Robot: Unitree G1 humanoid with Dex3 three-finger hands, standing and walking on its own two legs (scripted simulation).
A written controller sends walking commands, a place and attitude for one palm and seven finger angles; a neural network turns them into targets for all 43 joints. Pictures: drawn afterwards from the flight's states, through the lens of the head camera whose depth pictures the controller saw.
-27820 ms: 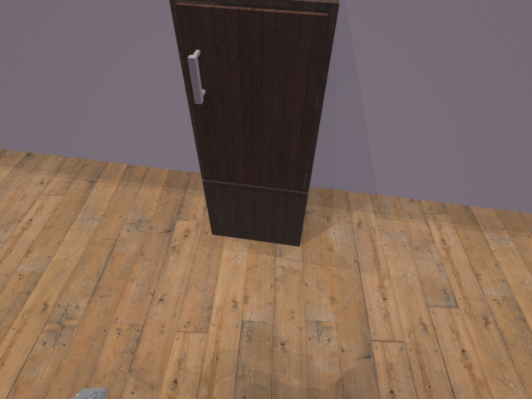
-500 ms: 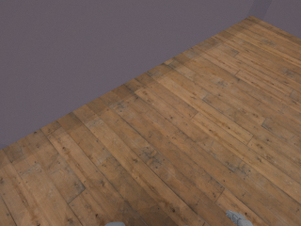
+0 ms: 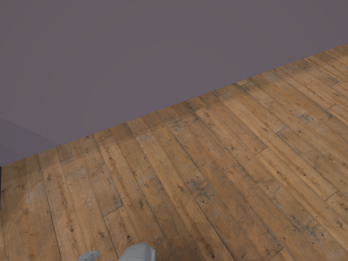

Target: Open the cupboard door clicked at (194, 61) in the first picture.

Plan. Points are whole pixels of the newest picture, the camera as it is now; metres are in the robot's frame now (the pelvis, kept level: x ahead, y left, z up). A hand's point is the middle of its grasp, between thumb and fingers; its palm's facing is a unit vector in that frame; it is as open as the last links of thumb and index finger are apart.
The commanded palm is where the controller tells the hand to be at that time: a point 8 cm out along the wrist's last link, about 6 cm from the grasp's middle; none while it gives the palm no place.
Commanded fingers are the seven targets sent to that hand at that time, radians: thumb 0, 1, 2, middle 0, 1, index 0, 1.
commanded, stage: turn to face it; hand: left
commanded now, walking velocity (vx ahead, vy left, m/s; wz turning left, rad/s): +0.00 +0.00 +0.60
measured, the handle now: out of the picture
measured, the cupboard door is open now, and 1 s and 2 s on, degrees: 50 50 50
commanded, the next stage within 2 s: take the last steps up to it in 1.98 s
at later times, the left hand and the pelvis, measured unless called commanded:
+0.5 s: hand out of the picture +0.04 +0.23 -0.16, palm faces +0.29 -0.91 -0.28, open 7.4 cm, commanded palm none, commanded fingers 0.00 0.90 0.90 -0.20 -0.30 -0.20 -0.30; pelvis +0.00 -0.01 -0.01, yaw +17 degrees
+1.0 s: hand out of the picture -0.09 +0.20 -0.19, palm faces +0.61 -0.76 -0.24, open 7.3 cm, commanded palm none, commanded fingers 0.00 0.90 0.90 -0.20 -0.30 -0.20 -0.30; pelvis +0.00 +0.00 -0.01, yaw +37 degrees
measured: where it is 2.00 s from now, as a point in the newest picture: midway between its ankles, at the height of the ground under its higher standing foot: outside the picture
